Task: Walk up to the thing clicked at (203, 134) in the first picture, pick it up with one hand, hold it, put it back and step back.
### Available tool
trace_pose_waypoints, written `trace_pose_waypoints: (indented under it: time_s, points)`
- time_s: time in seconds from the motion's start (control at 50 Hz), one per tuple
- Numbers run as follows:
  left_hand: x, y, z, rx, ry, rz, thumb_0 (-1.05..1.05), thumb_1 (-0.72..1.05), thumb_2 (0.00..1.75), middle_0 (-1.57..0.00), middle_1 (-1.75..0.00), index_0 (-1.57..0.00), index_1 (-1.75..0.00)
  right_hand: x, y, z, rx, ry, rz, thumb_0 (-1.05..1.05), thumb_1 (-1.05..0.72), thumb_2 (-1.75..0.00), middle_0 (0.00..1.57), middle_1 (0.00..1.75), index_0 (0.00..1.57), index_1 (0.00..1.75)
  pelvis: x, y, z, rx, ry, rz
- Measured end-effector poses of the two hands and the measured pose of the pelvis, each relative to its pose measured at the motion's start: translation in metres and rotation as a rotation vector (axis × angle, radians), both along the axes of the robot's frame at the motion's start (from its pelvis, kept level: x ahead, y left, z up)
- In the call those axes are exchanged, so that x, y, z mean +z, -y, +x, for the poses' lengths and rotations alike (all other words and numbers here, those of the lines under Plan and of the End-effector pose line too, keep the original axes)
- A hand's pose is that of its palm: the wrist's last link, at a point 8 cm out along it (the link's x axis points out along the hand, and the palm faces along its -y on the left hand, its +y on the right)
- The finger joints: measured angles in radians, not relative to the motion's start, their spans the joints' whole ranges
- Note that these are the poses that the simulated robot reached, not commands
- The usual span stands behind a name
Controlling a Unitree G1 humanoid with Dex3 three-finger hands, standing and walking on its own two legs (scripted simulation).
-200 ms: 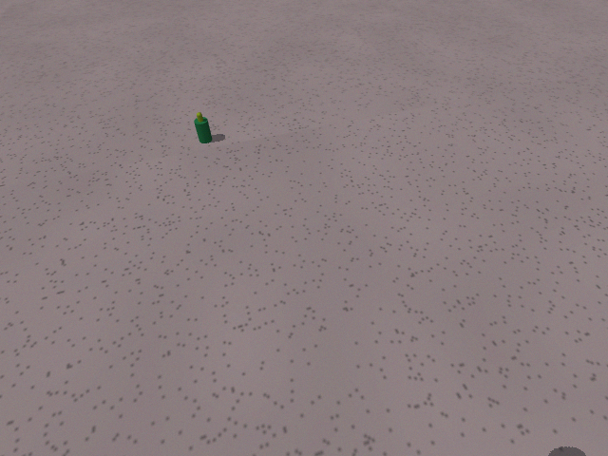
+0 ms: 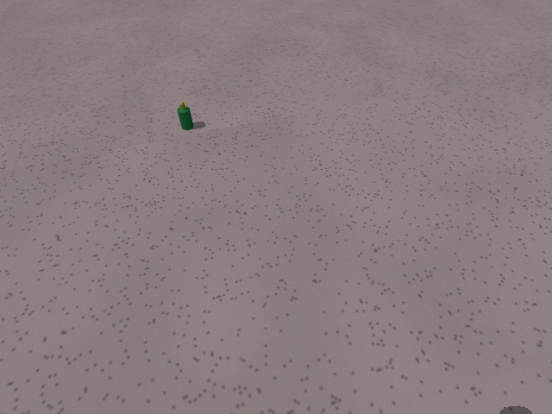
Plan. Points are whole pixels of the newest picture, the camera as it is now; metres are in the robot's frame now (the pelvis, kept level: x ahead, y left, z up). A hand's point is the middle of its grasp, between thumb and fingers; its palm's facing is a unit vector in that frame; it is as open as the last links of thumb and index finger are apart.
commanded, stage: stand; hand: left
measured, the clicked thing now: (184, 115) +1.86 +0.62 -0.69
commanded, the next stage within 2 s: walk up in 0.92 s
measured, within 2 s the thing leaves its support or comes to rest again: neither
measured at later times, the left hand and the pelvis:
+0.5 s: hand out of the picture +0.07 +0.25 -0.16, palm faces -0.01 -0.94 -0.33, open 7.4 cm; pelvis +0.00 +0.00 +0.00, yaw +0 degrees
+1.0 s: hand out of the picture +0.08 +0.26 -0.15, palm faces +0.02 -0.95 -0.32, open 7.4 cm; pelvis +0.01 +0.00 +0.00, yaw +2 degrees
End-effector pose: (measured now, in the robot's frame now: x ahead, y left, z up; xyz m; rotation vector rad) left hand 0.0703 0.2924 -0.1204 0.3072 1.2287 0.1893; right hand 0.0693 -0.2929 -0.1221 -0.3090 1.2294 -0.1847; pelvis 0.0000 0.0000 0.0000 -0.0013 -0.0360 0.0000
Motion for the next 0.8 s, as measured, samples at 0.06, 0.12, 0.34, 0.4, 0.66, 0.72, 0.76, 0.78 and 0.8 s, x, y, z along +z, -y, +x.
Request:
trace_pose_waypoints:
  time_s: [0.06,0.12,0.34,0.4,0.66,0.72,0.76,0.78,0.8]
  points:
    - [0.0002,-0.0006,-0.0003,0.001,-0.001,0.001,0.01,0.90,0.89,-0.20,-0.30,-0.20,-0.30,0.0002,-0.0002,0.0007,0.001,0.000,-0.001,0.00,-0.91,-0.90,0.20,0.30,0.20,0.30,0.0001,-0.0001,0.0005,0.001,0.000,0.000]
    - [0.0002,-0.0011,-0.0004,0.002,-0.001,0.002,0.01,0.90,0.89,-0.20,-0.30,-0.20,-0.30,0.0003,-0.0005,0.0016,0.003,0.001,-0.001,0.00,-0.91,-0.90,0.20,0.30,0.20,0.30,0.0001,-0.0002,0.0008,0.002,-0.001,0.000]
    - [0.0003,-0.0027,-0.0008,0.007,-0.002,0.001,0.01,0.90,0.89,-0.20,-0.30,-0.20,-0.30,0.0013,-0.0015,0.0047,0.007,0.003,-0.002,0.00,-0.91,-0.90,0.20,0.30,0.20,0.30,0.0005,-0.0013,0.0026,0.004,0.000,-0.001]
    - [0.0005,-0.0033,-0.0009,0.008,-0.001,0.001,0.01,0.90,0.89,-0.20,-0.30,-0.20,-0.30,0.0017,-0.0017,0.0057,0.009,0.007,-0.004,0.00,-0.91,-0.90,0.20,0.30,0.20,0.30,0.0005,-0.0018,0.0028,0.004,0.001,0.000]
    - [0.0004,-0.0045,-0.0042,0.013,-0.012,0.002,0.00,0.90,0.89,-0.20,-0.30,-0.20,-0.30,0.0011,-0.0024,0.0057,0.010,0.000,-0.003,0.00,-0.91,-0.90,0.20,0.30,0.20,0.30,0.0007,-0.0023,0.0037,0.005,-0.002,0.000]
    - [0.0003,-0.0046,-0.0046,0.012,-0.015,0.003,0.00,0.90,0.89,-0.20,-0.30,-0.20,-0.30,0.0010,-0.0022,0.0056,0.009,-0.003,-0.003,0.00,-0.91,-0.90,0.20,0.30,0.20,0.30,0.0007,-0.0025,0.0043,0.005,-0.002,0.000]
    - [0.0003,-0.0047,-0.0046,0.013,-0.015,0.003,0.01,0.90,0.89,-0.20,-0.30,-0.20,-0.30,0.0011,-0.0022,0.0058,0.009,-0.003,-0.003,0.00,-0.91,-0.90,0.20,0.30,0.20,0.30,0.0007,-0.0025,0.0046,0.006,-0.001,0.000]
    - [0.0003,-0.0048,-0.0045,0.013,-0.014,0.004,0.01,0.90,0.89,-0.20,-0.30,-0.20,-0.30,0.0011,-0.0022,0.0059,0.009,-0.003,-0.003,0.00,-0.91,-0.90,0.20,0.30,0.20,0.30,0.0008,-0.0025,0.0048,0.006,-0.001,0.000]
    - [0.0003,-0.0048,-0.0044,0.013,-0.014,0.004,0.01,0.90,0.89,-0.20,-0.30,-0.20,-0.30,0.0012,-0.0022,0.0060,0.009,-0.003,-0.003,0.00,-0.91,-0.90,0.20,0.30,0.20,0.30,0.0008,-0.0026,0.0049,0.006,-0.001,0.000]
